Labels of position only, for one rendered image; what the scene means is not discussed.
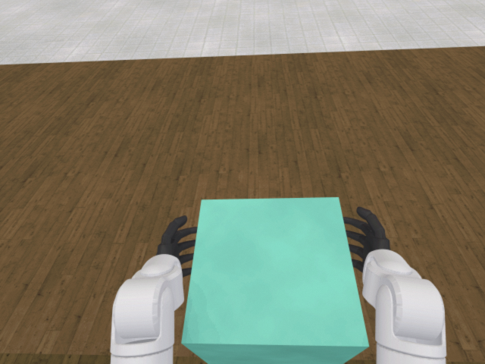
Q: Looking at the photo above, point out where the right robot forearm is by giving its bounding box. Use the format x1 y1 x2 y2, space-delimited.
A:
362 249 446 364

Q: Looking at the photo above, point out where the left robot forearm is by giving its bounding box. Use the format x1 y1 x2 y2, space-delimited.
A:
110 254 184 364

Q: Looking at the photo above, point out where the carton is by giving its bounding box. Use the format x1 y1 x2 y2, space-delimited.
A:
181 197 369 364

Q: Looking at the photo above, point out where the robot left hand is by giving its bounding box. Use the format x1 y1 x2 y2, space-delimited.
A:
156 215 198 277

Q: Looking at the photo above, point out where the robot right hand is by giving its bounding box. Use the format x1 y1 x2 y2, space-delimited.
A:
343 207 390 273

